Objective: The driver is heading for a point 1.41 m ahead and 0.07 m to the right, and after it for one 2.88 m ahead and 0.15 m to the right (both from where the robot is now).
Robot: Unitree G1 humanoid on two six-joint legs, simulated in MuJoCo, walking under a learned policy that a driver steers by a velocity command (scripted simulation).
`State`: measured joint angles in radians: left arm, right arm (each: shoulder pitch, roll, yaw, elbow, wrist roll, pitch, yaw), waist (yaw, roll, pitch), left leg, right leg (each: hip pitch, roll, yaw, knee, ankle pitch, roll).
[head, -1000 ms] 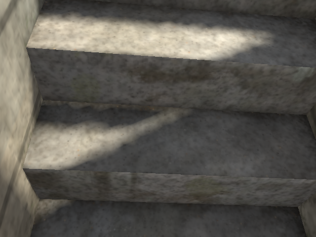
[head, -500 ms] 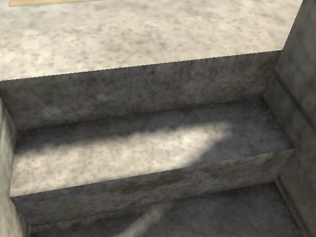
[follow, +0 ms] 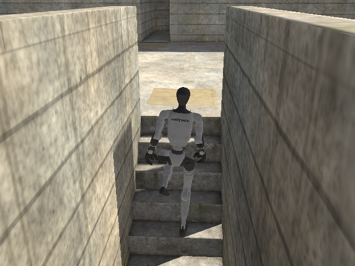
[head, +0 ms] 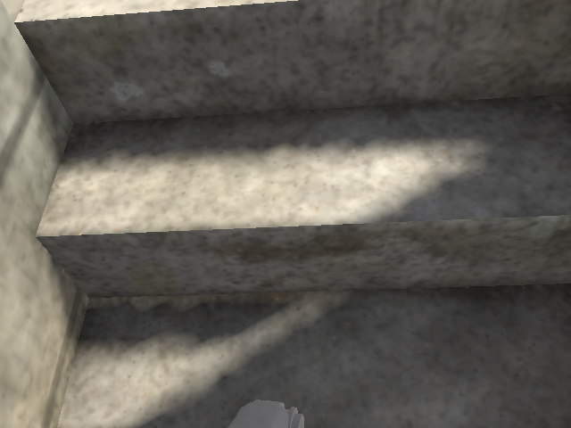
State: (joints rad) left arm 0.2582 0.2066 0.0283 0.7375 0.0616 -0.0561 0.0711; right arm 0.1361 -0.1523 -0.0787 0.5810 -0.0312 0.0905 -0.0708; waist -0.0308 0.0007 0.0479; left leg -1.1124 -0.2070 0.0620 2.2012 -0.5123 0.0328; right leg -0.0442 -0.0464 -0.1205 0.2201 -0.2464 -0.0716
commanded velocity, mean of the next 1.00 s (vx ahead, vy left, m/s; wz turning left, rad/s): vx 0.76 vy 0.02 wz -0.05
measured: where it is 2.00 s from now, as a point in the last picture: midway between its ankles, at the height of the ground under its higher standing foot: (293, 188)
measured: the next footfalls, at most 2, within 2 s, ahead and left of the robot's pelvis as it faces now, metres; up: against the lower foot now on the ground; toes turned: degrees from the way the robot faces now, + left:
left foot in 0.40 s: +0.19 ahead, +0.12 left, +0.21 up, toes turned +16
right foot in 0.82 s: +0.32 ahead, -0.33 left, +0.41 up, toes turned -18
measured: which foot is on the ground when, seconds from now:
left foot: up 0.00-0.38, down 0.40-0.84, up 0.86-1.00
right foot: down 0.00-0.44, up 0.46-0.80, down 0.82-1.00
